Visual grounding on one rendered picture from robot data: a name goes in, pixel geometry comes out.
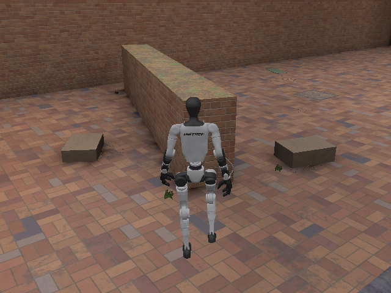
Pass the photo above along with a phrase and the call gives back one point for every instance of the humanoid robot head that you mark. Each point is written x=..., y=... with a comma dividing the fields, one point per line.
x=193, y=105

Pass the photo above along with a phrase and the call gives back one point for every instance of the right robot upper arm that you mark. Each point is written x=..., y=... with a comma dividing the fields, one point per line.
x=216, y=139

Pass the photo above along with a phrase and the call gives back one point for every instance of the left robot forearm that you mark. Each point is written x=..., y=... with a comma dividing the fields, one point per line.
x=166, y=163

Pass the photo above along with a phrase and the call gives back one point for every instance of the right robot hand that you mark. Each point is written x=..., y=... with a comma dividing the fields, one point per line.
x=227, y=188

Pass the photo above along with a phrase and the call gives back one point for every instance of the right robot forearm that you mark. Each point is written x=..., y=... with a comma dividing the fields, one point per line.
x=223, y=166

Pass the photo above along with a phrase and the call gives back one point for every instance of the left robot upper arm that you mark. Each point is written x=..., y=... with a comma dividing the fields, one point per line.
x=172, y=138

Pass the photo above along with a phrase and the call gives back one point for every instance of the robot right foot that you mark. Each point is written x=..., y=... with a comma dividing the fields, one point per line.
x=211, y=237

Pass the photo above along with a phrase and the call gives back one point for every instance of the left robot hand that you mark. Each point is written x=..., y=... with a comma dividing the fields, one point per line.
x=168, y=176

